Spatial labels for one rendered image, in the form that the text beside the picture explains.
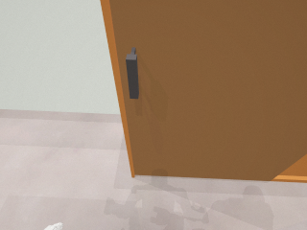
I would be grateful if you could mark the handle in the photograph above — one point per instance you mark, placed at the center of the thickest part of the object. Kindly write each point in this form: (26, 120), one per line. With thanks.
(132, 72)

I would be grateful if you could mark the wardrobe door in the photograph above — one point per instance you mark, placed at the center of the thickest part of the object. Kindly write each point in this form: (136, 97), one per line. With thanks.
(222, 86)
(299, 168)

